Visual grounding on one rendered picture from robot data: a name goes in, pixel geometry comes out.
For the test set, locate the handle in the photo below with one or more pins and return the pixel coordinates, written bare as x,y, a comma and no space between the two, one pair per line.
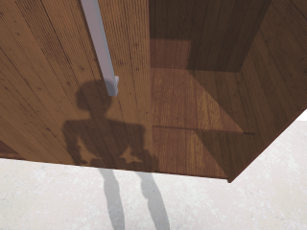
96,27

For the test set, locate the wardrobe door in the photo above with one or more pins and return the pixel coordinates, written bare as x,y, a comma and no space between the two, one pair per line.
54,105
6,149

